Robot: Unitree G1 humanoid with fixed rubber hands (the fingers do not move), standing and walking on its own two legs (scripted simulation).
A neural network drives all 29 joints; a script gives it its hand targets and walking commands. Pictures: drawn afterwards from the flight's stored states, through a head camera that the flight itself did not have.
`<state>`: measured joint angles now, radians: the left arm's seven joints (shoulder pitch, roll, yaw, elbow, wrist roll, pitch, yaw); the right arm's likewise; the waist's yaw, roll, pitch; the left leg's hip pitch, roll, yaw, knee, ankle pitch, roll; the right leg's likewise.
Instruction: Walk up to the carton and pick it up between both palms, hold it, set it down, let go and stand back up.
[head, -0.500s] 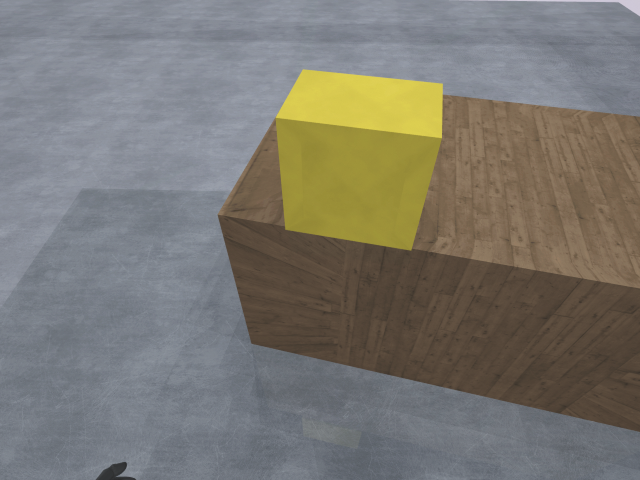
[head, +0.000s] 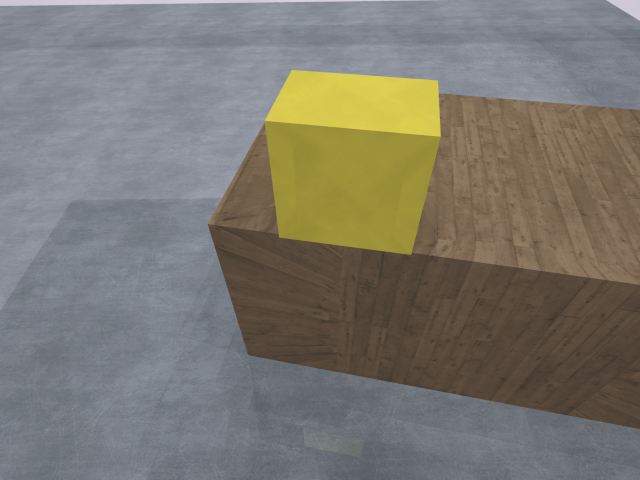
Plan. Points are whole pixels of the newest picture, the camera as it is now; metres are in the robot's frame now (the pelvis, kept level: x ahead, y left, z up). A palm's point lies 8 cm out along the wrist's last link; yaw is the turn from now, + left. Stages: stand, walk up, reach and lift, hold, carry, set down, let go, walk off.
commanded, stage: walk up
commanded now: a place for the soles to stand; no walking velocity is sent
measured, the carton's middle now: (352, 164) +0.68 -0.03 +0.01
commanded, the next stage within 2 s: none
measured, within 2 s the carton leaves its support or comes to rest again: neither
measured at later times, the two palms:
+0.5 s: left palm (134, 359) +0.31 +0.31 -0.08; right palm out of the picture +0.10 -0.32 -0.10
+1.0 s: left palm (119, 325) +0.37 +0.36 -0.10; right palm (565, 447) +0.20 -0.29 -0.08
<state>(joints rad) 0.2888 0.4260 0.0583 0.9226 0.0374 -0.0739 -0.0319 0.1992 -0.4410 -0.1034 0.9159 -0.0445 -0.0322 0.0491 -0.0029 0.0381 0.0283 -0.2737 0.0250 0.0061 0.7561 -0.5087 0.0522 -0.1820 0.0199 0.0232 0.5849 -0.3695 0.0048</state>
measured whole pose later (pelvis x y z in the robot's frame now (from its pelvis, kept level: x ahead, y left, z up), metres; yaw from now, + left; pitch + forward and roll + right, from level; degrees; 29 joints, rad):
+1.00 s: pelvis +0.23 +0.05 -0.01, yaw -9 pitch -3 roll +1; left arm 0.30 0.49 0.08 0.78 0.02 -0.05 -0.03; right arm 0.39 -0.44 -0.09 0.77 -0.03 -0.09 0.02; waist -0.04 -0.05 0.04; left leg -0.35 0.06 0.07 0.72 -0.32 0.00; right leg -0.52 0.00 0.06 1.05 -0.40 -0.03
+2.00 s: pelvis +0.30 +0.02 +0.00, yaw -8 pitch -3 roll +0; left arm 0.09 0.42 0.01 1.01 0.01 -0.04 -0.01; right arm 0.11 -0.40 -0.02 1.02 0.00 -0.04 0.00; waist 0.00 0.00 0.07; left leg -0.24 0.02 -0.02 0.63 -0.34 -0.03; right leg -0.28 -0.03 -0.03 0.64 -0.31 0.01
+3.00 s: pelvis +0.31 +0.02 +0.01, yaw -8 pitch -6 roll -1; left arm 0.16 0.31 0.09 0.38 0.04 0.42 0.03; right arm 0.13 -0.30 -0.11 0.78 0.00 -0.13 0.06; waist 0.02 -0.04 0.13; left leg -0.13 0.07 0.00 0.55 -0.32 -0.05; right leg -0.16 -0.01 -0.04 0.54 -0.27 0.00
